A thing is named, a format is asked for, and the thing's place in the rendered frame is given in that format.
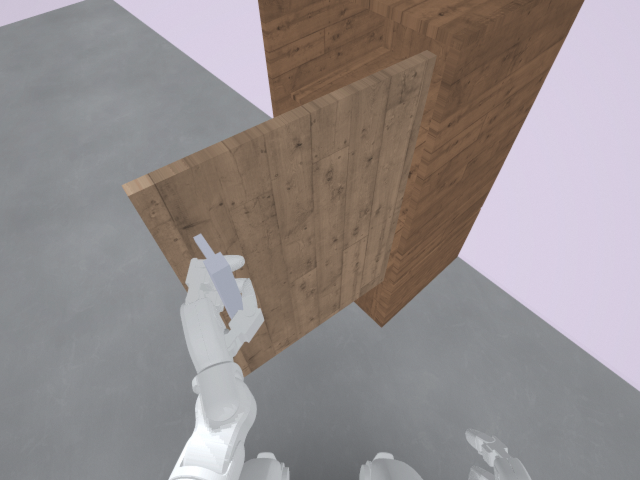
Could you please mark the cupboard door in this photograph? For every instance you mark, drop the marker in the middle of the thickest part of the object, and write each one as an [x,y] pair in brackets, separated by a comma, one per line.
[310,198]

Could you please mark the robot left hand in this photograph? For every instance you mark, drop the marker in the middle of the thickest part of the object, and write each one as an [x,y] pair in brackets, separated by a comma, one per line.
[202,324]

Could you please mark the left robot thigh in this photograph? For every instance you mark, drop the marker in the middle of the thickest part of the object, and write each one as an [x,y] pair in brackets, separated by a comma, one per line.
[264,469]

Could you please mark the left robot forearm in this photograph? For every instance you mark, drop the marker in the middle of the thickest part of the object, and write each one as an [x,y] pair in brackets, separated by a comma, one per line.
[225,411]

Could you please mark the handle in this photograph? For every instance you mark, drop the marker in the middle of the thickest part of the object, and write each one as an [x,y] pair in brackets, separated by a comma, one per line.
[222,277]

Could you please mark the robot right hand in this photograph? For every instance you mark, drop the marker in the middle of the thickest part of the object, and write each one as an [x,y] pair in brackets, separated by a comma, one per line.
[495,453]

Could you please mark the robot thigh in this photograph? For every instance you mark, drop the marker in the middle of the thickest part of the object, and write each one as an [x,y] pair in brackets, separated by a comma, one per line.
[264,469]
[387,469]

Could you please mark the right robot thigh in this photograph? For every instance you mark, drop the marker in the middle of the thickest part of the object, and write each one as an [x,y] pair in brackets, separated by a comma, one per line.
[387,469]

